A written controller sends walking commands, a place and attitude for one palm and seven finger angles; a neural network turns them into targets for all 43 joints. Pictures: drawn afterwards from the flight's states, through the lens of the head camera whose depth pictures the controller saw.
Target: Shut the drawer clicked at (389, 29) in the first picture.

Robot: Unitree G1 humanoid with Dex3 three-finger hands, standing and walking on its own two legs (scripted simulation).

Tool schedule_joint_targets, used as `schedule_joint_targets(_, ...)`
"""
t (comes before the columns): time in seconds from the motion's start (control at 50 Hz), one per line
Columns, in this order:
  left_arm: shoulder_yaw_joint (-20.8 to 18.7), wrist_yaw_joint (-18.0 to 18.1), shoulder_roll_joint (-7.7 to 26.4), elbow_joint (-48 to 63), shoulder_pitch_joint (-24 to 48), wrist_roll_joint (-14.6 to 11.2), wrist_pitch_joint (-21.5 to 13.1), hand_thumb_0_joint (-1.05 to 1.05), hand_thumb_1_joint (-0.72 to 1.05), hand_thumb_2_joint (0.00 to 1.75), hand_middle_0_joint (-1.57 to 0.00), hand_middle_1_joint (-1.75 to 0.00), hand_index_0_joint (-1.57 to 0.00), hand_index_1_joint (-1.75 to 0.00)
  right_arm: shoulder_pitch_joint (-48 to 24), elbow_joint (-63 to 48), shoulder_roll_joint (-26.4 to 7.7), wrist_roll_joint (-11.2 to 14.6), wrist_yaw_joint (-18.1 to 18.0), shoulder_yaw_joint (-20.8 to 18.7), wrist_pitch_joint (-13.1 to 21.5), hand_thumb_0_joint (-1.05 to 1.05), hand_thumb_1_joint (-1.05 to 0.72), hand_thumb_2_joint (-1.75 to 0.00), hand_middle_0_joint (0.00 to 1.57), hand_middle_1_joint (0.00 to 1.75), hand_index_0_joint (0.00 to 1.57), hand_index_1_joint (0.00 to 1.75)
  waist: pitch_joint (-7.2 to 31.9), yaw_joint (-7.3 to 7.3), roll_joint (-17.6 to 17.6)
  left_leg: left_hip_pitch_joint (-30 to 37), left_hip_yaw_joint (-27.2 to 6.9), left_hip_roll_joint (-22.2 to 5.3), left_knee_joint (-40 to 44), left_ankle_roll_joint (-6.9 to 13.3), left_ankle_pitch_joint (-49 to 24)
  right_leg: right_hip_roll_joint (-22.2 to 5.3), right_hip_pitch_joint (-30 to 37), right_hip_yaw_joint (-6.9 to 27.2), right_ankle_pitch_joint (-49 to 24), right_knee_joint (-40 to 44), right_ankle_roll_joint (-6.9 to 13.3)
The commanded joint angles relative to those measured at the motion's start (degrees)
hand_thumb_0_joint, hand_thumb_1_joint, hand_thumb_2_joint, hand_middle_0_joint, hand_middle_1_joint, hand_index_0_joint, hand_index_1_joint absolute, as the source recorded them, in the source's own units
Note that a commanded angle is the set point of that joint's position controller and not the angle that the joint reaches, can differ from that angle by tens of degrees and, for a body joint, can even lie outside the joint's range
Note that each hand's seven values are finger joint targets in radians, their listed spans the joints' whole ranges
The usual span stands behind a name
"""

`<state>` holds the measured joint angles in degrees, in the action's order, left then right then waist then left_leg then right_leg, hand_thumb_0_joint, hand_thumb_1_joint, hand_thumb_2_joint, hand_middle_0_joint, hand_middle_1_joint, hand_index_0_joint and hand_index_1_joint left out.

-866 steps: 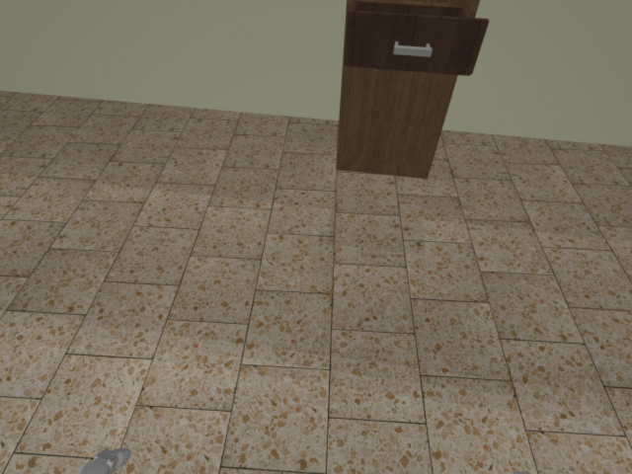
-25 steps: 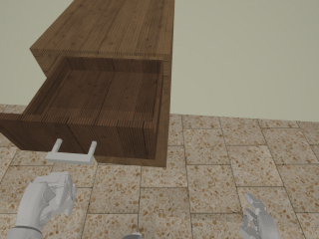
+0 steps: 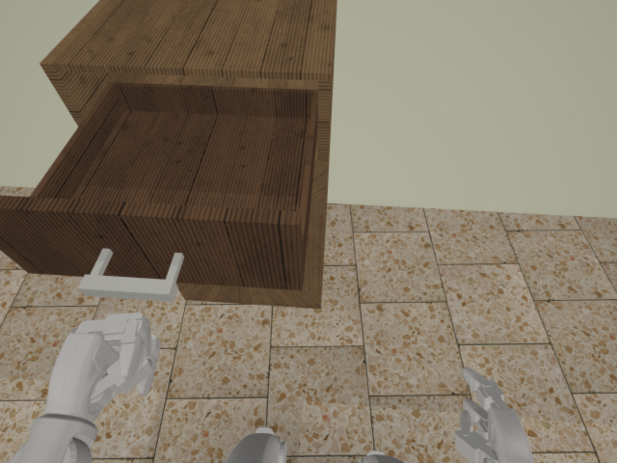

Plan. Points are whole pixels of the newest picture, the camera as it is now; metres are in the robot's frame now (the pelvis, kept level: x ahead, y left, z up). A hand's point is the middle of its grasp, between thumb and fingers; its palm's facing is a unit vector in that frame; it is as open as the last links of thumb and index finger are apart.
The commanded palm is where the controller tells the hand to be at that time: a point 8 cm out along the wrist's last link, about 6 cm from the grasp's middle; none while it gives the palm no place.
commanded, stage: bring the fist close to the handle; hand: left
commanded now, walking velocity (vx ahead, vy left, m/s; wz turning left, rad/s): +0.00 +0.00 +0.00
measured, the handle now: (135, 273) +0.34 +0.25 +0.05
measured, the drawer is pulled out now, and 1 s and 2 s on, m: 0.29 0.24 0.13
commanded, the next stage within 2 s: push the drawer shut in 0.22 s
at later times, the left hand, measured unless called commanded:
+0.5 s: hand (151, 343) +0.25 +0.20 +0.05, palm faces -0.02 -1.00 -0.08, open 3.2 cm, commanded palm +0.23 +0.26 +0.05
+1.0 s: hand (161, 299) +0.30 +0.20 +0.05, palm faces -0.04 -1.00 -0.05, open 2.9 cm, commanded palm +0.29 +0.26 +0.05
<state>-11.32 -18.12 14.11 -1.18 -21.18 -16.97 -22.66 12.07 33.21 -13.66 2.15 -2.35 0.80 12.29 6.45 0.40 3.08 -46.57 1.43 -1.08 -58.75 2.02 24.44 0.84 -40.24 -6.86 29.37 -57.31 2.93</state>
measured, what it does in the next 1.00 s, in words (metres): stands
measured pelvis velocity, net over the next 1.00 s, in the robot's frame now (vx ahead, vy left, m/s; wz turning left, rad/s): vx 0.00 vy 0.00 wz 0.00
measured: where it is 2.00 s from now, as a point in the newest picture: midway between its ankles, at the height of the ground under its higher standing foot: outside the picture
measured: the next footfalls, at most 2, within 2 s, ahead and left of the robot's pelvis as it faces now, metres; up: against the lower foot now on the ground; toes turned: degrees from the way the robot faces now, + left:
none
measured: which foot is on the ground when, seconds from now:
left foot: down 0.00-1.00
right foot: down 0.00-1.00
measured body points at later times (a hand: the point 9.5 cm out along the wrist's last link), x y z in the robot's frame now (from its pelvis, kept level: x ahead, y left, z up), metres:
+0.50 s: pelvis +0.00 +0.00 +0.00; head +0.06 +0.00 +0.44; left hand +0.24 +0.25 +0.06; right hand +0.17 -0.24 -0.09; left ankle +0.04 +0.10 -0.67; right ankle -0.01 -0.09 -0.67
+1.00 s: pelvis +0.00 +0.00 +0.00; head +0.07 +0.00 +0.44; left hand +0.30 +0.26 +0.06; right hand +0.16 -0.24 -0.09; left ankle +0.04 +0.10 -0.67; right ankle -0.01 -0.09 -0.67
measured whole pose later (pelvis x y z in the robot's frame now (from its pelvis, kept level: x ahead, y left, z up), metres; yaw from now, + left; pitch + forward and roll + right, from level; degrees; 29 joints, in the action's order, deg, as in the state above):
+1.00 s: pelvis +0.00 +0.00 +0.00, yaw +0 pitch +14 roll -2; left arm -12.9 -17.8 16.8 -15.9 -1.6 -16.2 -19.4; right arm 12.9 33.9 -15.4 2.2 -3.0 2.1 9.7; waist 6.1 1.3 2.8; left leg -48.2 1.4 -1.1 -58.7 2.2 24.4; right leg 0.9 -41.8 -6.8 29.1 -57.0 2.7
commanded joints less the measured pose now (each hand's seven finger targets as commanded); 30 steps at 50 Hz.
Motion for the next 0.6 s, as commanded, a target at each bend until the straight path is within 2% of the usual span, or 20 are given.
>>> schedule_joint_targets(0.0,-4.9,1.2,7.8,9.4,2.3,-1.2,-2.3,0.0,0.9,0.9,-1.4,-1.6,-1.4,-1.6,-2.9,-9.3,-7.7,0.2,-0.9,-3.2,2.2,0.0,-0.9,-0.9,0.2,0.3,0.2,0.3,9.0,1.09,-1.6,10.7,-4.3,0.2,8.5,-0.2,-8.1,0.3,0.7,4.2,-9.9,10.0,-2.1)
schedule_joint_targets(0.04,-4.1,1.2,7.0,9.4,2.3,-1.4,-2.2,0.0,0.9,0.9,-1.4,-1.6,-1.4,-1.6,-2.9,-10.0,-7.9,0.2,-1.0,-3.0,2.0,0.0,-0.9,-0.9,0.2,0.3,0.2,0.3,8.6,1.11,-2.4,10.0,-4.3,0.4,8.7,-0.1,-6.1,0.2,0.7,4.5,-7.3,10.6,-2.1)
schedule_joint_targets(0.08,-4.5,1.4,7.9,9.3,3.1,-1.3,-2.4,0.0,0.9,0.9,-1.4,-1.6,-1.4,-1.6,-2.7,-10.2,-8.0,0.2,-1.2,-3.0,1.9,0.0,-0.9,-0.9,0.2,0.3,0.2,0.3,8.8,1.01,-2.4,9.8,-4.3,0.4,8.5,-0.1,-5.7,0.2,0.8,4.8,-6.6,10.6,-2.0)
schedule_joint_targets(0.12,-4.5,1.4,8.4,11.7,4.8,-1.3,-3.4,0.0,0.9,0.9,-1.4,-1.6,-1.4,-1.6,-2.3,-10.3,-7.9,0.2,-1.2,-2.9,2.2,0.0,-0.9,-0.9,0.2,0.3,0.2,0.3,10.9,0.95,0.1,11.3,-4.3,0.3,8.4,-0.1,-6.6,0.3,0.8,4.9,-7.5,10.1,-1.9)
schedule_joint_targets(0.16,-3.9,1.9,8.7,13.0,5.2,-0.8,-4.0,0.0,0.9,0.9,-1.4,-1.6,-1.4,-1.6,-2.4,-10.3,-7.9,0.1,-1.1,-2.7,2.4,0.0,-0.9,-0.9,0.2,0.3,0.2,0.3,11.1,1.04,1.5,11.8,-4.7,0.2,8.4,-0.1,-7.0,0.4,0.7,4.6,-7.7,9.6,-1.6)
schedule_joint_targets(0.18,-3.0,1.9,7.7,13.2,4.1,-0.7,-4.2,0.0,0.9,0.9,-1.4,-1.6,-1.4,-1.6,-2.1,-10.5,-7.7,0.1,-1.0,-2.7,2.6,0.0,-0.9,-0.9,0.2,0.3,0.2,0.3,11.9,0.83,1.4,12.5,-4.8,0.2,8.5,-0.1,-7.3,0.4,0.5,4.4,-8.1,9.3,-1.6)
schedule_joint_targets(0.2,-3.6,2.1,8.2,13.1,4.1,-0.9,-4.2,0.0,0.9,0.9,-1.4,-1.6,-1.4,-1.6,-1.9,-10.4,-7.7,0.1,-1.0,-2.8,2.5,0.0,-0.9,-0.9,0.2,0.3,0.2,0.3,12.0,0.89,1.1,12.4,-4.7,0.1,8.5,-0.1,-7.5,0.5,0.7,4.4,-8.4,9.4,-1.6)
schedule_joint_targets(0.26,-4.3,2.5,9.0,10.3,4.8,-0.6,-3.5,0.0,0.9,0.9,-1.4,-1.6,-1.4,-1.6,-2.1,-9.8,-8.0,0.2,-1.1,-2.8,2.2,0.0,-0.9,-0.9,0.2,0.3,0.2,0.3,9.3,1.43,-0.5,10.3,-4.7,0.2,8.2,-0.1,-5.2,0.6,-0.2,4.7,-6.1,10.2,-1.8)
schedule_joint_targets(0.28,-3.7,2.4,8.0,9.5,4.2,-0.6,-3.2,0.0,0.9,0.9,-1.4,-1.6,-1.4,-1.6,-2.0,-10.1,-8.0,0.2,-1.0,-2.7,2.0,0.0,-0.9,-0.9,0.2,0.3,0.2,0.3,9.0,1.24,-0.8,9.9,-4.6,0.3,8.5,-0.2,-4.6,0.6,-0.4,4.6,-5.4,10.2,-1.8)
schedule_joint_targets(0.34,-4.7,2.2,9.5,8.8,8.8,-0.8,-2.2,0.0,0.9,0.9,-1.4,-1.6,-1.4,-1.6,-1.9,-10.1,-8.4,0.2,-1.3,-2.5,1.7,0.0,-0.9,-0.9,0.2,0.3,0.2,0.3,9.0,1.69,-0.5,9.1,-4.4,0.3,8.2,-0.2,-3.4,0.4,-0.6,5.2,-4.1,10.7,-2.0)
schedule_joint_targets(0.36,-5.6,2.4,10.8,8.5,10.4,-0.6,-2.4,0.0,0.9,0.9,-1.4,-1.6,-1.4,-1.6,-1.8,-9.7,-8.7,0.2,-1.5,-2.5,1.6,0.0,-0.9,-0.9,0.2,0.3,0.2,0.3,8.9,1.89,-0.8,9.0,-4.7,0.2,7.9,0.0,-3.6,0.6,-0.8,5.3,-4.2,10.4,-1.9)
schedule_joint_targets(0.38,-5.0,2.3,9.8,8.9,10.5,-0.7,-2.4,0.0,0.9,0.9,-1.4,-1.6,-1.4,-1.6,-1.7,-10.0,-8.5,0.1,-1.5,-2.5,1.6,0.0,-0.9,-0.9,0.2,0.3,0.2,0.3,10.5,1.47,0.2,9.7,-4.4,0.3,7.9,0.0,-4.5,0.4,-0.1,5.3,-5.2,10.2,-1.9)
schedule_joint_targets(0.4,-5.2,2.2,10.2,9.0,12.2,-0.9,-2.5,0.0,0.9,0.9,-1.4,-1.6,-1.4,-1.6,-1.3,-9.8,-8.5,0.1,-1.5,-2.4,1.8,0.0,-0.9,-0.9,0.2,0.3,0.2,0.3,11.4,1.87,-0.3,10.2,-4.4,0.3,7.7,0.0,-5.4,0.4,0.2,5.5,-6.4,10.2,-2.0)
schedule_joint_targets(0.42,-5.8,2.0,10.4,8.7,12.0,-1.1,-2.5,0.0,0.9,0.9,-1.4,-1.6,-1.4,-1.6,-1.2,-9.7,-8.5,0.0,-1.5,-2.4,1.8,0.0,-0.9,-0.9,0.2,0.3,0.2,0.3,11.9,1.34,1.1,10.7,-4.3,0.3,7.8,-0.1,-6.5,0.5,0.9,5.3,-7.5,10.0,-1.8)
schedule_joint_targets(0.46,-5.9,2.0,10.7,9.1,13.0,-1.2,-2.8,0.0,0.9,0.9,-1.4,-1.6,-1.4,-1.6,-1.1,-9.4,-8.6,0.0,-1.5,-2.4,2.0,0.0,-0.9,-0.9,0.2,0.3,0.2,0.3,13.6,1.36,1.2,11.7,-4.4,0.2,7.3,0.0,-9.0,0.6,1.7,5.2,-10.4,9.3,-1.7)
schedule_joint_targets(0.48,-4.6,1.6,9.4,8.5,12.5,-1.3,-2.5,0.0,0.9,0.9,-1.4,-1.6,-1.4,-1.6,-0.8,-9.4,-8.4,-0.1,-1.4,-2.3,2.0,0.0,-0.9,-0.9,0.2,0.3,0.2,0.3,14.3,1.55,1.0,12.3,-4.3,0.3,7.4,0.0,-9.9,0.6,2.0,5.1,-11.7,9.2,-1.9)
schedule_joint_targets(0.5,-5.9,1.5,10.7,7.3,13.4,-1.5,-2.2,0.0,0.9,0.9,-1.4,-1.6,-1.4,-1.6,-0.6,-9.1,-8.6,0.0,-1.4,-2.4,1.9,0.0,-0.9,-0.9,0.2,0.3,0.2,0.3,13.8,1.65,0.2,11.8,-4.2,0.2,7.2,-0.1,-10.1,0.6,2.2,5.3,-12.3,9.5,-2.0)
schedule_joint_targets(0.54,-4.8,0.9,9.7,5.5,14.6,-1.4,-1.4,0.0,0.9,0.9,-1.4,-1.6,-1.4,-1.6,-0.5,-9.1,-8.8,0.0,-1.3,-2.3,1.7,0.0,-0.9,-0.9,0.2,0.3,0.2,0.3,13.4,2.02,-0.5,11.2,-3.9,0.3,7.1,-0.1,-10.5,0.4,2.6,5.4,-13.4,9.5,-2.3)
schedule_joint_targets(0.56,-6.3,1.0,11.1,3.1,15.1,-1.2,-0.8,0.0,0.9,0.9,-1.4,-1.6,-1.4,-1.6,-0.3,-8.5,-9.0,0.0,-1.4,-2.3,1.3,0.0,-0.9,-0.9,0.2,0.3,0.2,0.3,12.1,2.05,-0.8,10.2,-4.0,0.3,7.0,0.0,-9.9,0.5,2.2,5.5,-12.8,9.8,-2.2)
schedule_joint_targets(0.58,-6.1,0.7,10.8,2.4,16.6,-1.2,-0.4,0.0,0.9,0.9,-1.4,-1.6,-1.4,-1.6,-0.3,-8.4,-9.1,0.1,-1.3,-2.2,1.2,0.0,-0.9,-0.9,0.2,0.3,0.2,0.3,12.0,2.21,-0.6,10.4,-4.0,0.3,7.1,-0.1,-10.0,0.5,1.6,5.3,-12.9,9.5,-2.2)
